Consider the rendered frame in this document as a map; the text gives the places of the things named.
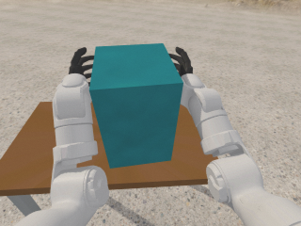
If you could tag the left robot hand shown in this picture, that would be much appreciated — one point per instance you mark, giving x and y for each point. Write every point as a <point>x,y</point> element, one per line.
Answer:
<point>78,60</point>

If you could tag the right robot forearm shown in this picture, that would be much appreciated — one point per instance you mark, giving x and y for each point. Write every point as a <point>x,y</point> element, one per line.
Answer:
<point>211,119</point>

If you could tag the carton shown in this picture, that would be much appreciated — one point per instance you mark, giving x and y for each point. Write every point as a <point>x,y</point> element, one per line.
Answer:
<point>136,93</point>

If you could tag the robot left upper arm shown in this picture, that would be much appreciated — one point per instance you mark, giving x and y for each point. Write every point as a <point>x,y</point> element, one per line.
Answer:
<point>76,195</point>

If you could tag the table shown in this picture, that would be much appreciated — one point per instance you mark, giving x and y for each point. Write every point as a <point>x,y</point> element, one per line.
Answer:
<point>26,168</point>

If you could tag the robot right upper arm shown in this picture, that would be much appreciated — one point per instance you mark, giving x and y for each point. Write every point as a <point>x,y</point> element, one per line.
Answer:
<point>236,180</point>

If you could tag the left robot forearm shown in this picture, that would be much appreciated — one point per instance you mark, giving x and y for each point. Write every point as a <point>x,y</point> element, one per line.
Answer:
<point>73,121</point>

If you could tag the right robot hand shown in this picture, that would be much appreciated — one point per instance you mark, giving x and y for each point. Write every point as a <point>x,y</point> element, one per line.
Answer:
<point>184,66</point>

